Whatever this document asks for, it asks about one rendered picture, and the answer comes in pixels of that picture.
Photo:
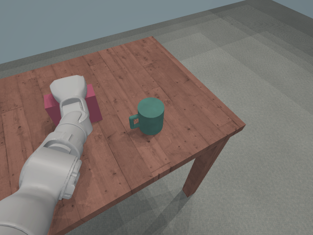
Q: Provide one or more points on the robot left forearm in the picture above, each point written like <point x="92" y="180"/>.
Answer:
<point x="70" y="134"/>

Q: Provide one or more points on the sponge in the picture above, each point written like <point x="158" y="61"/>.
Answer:
<point x="53" y="107"/>

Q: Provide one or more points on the robot left hand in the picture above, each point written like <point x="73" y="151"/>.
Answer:
<point x="67" y="86"/>

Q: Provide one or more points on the robot left upper arm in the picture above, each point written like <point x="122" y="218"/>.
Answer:
<point x="51" y="176"/>

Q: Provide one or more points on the table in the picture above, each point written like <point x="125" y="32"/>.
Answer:
<point x="117" y="161"/>

